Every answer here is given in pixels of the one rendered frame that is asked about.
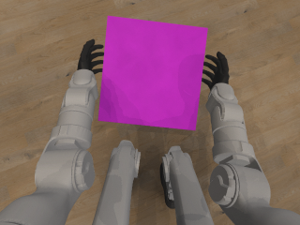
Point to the left robot hand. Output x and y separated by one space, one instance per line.
86 57

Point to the robot left forearm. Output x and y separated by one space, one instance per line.
73 128

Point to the robot right forearm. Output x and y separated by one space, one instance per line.
229 129

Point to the left robot thigh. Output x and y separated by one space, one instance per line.
113 207

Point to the carton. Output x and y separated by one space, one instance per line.
152 73

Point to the right robot foot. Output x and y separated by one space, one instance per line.
169 203

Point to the robot left upper arm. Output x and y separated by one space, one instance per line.
61 177

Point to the right robot hand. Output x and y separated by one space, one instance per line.
221 71

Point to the robot right upper arm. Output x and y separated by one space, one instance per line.
244 194

